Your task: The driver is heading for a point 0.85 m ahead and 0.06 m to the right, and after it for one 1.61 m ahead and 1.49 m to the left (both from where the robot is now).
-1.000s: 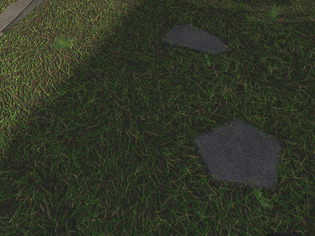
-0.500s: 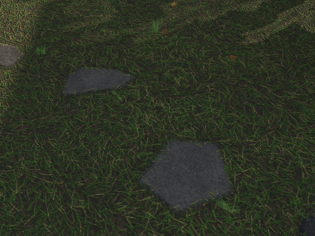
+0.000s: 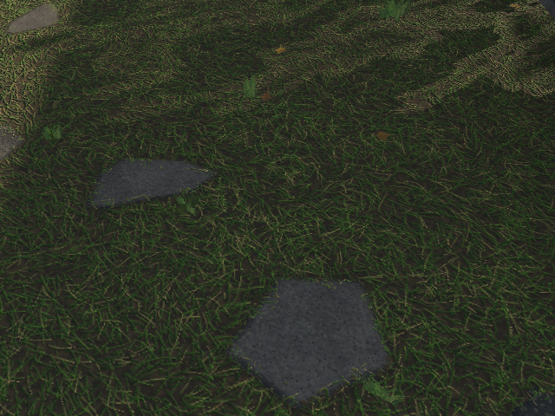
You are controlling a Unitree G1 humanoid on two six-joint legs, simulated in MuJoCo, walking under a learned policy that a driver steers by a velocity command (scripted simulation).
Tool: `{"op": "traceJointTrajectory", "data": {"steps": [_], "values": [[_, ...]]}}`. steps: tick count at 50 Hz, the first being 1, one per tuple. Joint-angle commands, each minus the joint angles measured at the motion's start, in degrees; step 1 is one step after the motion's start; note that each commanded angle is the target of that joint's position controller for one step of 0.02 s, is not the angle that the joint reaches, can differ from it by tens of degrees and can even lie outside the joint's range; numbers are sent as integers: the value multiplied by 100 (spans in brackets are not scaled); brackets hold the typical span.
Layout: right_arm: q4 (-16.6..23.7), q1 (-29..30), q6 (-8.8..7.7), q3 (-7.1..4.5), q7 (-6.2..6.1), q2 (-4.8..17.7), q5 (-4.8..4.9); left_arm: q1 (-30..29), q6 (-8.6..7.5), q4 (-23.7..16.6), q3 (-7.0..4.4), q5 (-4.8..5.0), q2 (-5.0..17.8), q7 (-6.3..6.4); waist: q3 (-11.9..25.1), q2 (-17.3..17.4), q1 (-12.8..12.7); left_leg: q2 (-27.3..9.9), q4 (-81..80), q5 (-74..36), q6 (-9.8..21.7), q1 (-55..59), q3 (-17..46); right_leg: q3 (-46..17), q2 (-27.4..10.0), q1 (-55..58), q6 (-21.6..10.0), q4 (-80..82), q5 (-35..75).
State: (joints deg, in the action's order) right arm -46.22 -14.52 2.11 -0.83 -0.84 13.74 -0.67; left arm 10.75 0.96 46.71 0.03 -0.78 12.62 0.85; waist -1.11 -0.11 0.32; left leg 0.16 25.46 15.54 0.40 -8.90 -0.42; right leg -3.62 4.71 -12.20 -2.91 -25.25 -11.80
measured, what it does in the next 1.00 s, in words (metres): walks ahead: left foot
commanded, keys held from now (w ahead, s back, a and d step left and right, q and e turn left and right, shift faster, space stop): shift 0.18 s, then w+shift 0.20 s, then shift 0.62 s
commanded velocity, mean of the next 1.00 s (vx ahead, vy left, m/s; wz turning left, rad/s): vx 0.19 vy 0.00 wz -0.01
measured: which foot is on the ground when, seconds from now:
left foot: down 0.00-0.44, up 0.46-0.80, down 0.82-1.00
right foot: down 0.00-0.84, up 0.86-1.00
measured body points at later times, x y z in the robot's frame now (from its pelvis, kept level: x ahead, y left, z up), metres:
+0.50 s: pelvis +0.05 -0.03 +0.00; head +0.05 -0.04 +0.45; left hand +0.10 +0.25 -0.13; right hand +0.10 -0.30 -0.15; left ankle -0.02 +0.11 -0.72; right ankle +0.04 -0.11 -0.74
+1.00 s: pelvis +0.17 -0.01 +0.00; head +0.19 +0.00 +0.44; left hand +0.18 +0.22 -0.17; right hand +0.22 -0.25 -0.15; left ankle +0.23 +0.06 -0.74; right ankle +0.11 -0.13 -0.71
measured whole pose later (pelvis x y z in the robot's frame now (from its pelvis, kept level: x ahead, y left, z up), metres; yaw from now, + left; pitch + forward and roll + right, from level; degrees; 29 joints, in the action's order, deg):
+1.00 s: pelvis +0.17 -0.01 +0.00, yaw -1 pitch -1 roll +0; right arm -57.3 -12.0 -0.9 -0.5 -2.1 10.1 -1.2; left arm 14.1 0.6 62.7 -1.0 -1.3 10.0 1.8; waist -4.2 -1.0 -0.3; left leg 2.4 25.6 8.4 4.9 -16.0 -5.5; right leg -0.9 1.0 -14.1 -1.1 -46.3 -29.3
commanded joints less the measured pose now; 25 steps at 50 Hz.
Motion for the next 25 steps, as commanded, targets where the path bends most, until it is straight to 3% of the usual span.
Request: {"op": "traceJointTrajectory", "data": {"steps": [1, 9, 10, 11, 12, 13, 14, 15, 17, 19, 20, 21, 22, 23, 24, 25], "values": [[207, 16, -133, -141, -25, 693, 6, -47, -59, -87, -233, -5, 779, -1, 45, 471, 32, -595, -616, -736, 171, -218, 610, -650, -609, 267, -155, 319, 888], [-137, 66, -139, -120, -69, 630, -5, 105, -71, 549, -224, 13, 658, 62, -58, 85, 28, -581, -685, -355, 245, -129, 613, -732, -648, 111, -66, 610, 585], [-232, -120, -132, -156, -48, 711, -23, 289, -55, 663, -244, 15, 699, 60, 209, 108, 41, -464, -687, 898, 307, 0, 578, -655, -503, 95, -143, 553, -693], [-234, -159, -101, -213, -15, 874, -55, 333, -19, 682, -313, -32, 851, 33, 16, 211, 73, -444, -713, 2280, 452, -145, 755, -566, -336, -318, -250, 349, -2187], [-251, -248, -73, -272, 14, 1043, -75, 205, -9, 606, -333, -99, 872, -29, -346, 370, 146, -701, -918, 3241, 681, -248, 1195, -492, -296, -878, -292, 89, -2822], [-300, -467, -75, -279, 24, 1030, -13, -249, -34, 386, -325, -56, 821, -85, -653, 430, 288, -1049, -1341, 3622, 902, -130, 1730, -357, -314, -1550, -266, -248, -2533], [-358, -431, -119, -342, 7, 1120, 14, -548, -92, 232, -261, -7, 535, -145, -842, 861, 264, -1566, -1860, 3367, 1094, 33, 2243, 237, -222, -1802, -114, -898, -1207], [-374, -338, -184, -395, 3, 1110, -33, -617, -156, 196, -268, -73, 585, -187, -733, 914, 247, -1963, -2157, 2855, 1242, 1, 2551, 393, -438, -1793, -20, -1566, -649], [-267, 77, -323, -427, 46, 1090, -22, -263, -274, 260, -319, -76, 725, -264, -344, 554, -78, -1790, -2146, 2061, 1117, -35, 2097, 342, -617, -1535, -11, -1798, -736], [-202, 493, -397, -443, 102, 1067, 58, 101, -348, 355, -306, -26, 595, -320, -309, 720, -339, -1305, -1998, 1815, 887, -718, 1243, 644, -507, -454, -107, -1067, -877], [-271, 400, -393, -469, 112, 1103, 44, 526, -369, 520, -311, -44, 544, -294, -338, 757, -452, -1126, -1720, 2027, 898, -1064, 985, 870, -358, 249, -146, -439, -911], [-358, 280, -371, -472, 110, 1013, 0, 983, -391, 744, -331, -64, 513, -238, -428, 512, -580, -899, -1219, 2089, 893, -1476, 746, 1073, -139, 992, -143, 73, -630], [-392, 155, -379, -417, 103, 788, -75, 1442, -440, 943, -375, -91, 601, -151, -385, 65, -675, -639, -379, 1805, 799, -1979, 467, 749, -218, 1774, -166, 429, -764], [-259, 219, -413, -273, 123, 308, -133, 2021, -514, 1032, -447, -183, 958, -48, -121, -1124, -867, -103, 1584, 1320, 578, -2506, -218, -1273, -1612, 2257, -367, 1445, -2029], [-44, 232, -463, -248, 146, 231, -99, 2253, -515, 1077, -538, -177, 1496, -23, -251, -1707, -733, 430, 2696, 1795, 564, -3506, -218, -3378, -2714, 2105, -1053, 2031, -2317], [-89, 346, -462, -325, 136, 590, -147, 1818, -511, 1029, -479, -169, 1229, -4, -560, -624, -472, -34, 3343, 1425, 607, -3499, 364, -2961, -2720, 1687, -1254, 1718, -1297]]}}
Next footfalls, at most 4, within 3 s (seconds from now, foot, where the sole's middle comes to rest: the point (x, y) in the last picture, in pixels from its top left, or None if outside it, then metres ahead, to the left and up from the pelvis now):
0.82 left None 0.27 0.06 -0.78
1.12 right None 0.21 -0.14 -0.78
1.76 left None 0.38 0.11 -0.78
2.22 right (305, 299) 0.84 -0.05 -0.78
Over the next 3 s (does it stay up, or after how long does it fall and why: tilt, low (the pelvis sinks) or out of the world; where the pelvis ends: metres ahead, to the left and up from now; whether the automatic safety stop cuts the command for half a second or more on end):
stays up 1.06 0.02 -0.01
